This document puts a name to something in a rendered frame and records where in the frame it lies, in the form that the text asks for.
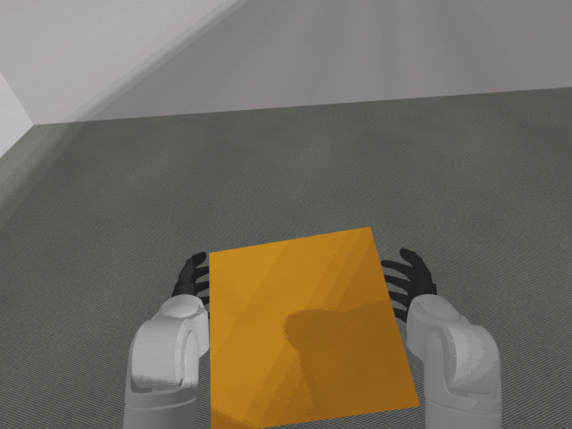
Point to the robot right forearm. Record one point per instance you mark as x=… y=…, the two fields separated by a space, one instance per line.
x=462 y=366

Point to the carton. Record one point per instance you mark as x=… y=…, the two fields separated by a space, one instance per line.
x=303 y=330

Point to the left robot hand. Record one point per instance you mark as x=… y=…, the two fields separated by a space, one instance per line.
x=189 y=274

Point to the robot left forearm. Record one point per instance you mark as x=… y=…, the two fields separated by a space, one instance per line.
x=162 y=374

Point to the right robot hand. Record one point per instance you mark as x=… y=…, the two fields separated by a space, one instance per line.
x=420 y=281

